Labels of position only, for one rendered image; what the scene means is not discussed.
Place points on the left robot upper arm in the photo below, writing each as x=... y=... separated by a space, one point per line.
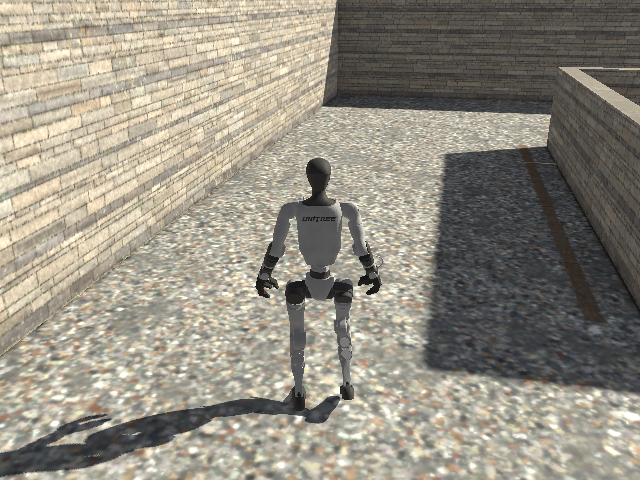
x=288 y=211

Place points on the right robot upper arm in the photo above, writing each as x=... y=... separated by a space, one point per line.
x=351 y=211

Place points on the robot left hand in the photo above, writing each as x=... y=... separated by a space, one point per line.
x=260 y=284

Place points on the left robot forearm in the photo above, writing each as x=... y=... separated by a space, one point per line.
x=268 y=265

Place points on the robot left shin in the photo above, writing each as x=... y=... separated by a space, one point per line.
x=297 y=365

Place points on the robot right hand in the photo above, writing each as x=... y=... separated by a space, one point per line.
x=366 y=280

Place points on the robot head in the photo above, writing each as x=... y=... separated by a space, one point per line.
x=318 y=172

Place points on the right robot forearm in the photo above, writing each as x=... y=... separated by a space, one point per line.
x=369 y=264

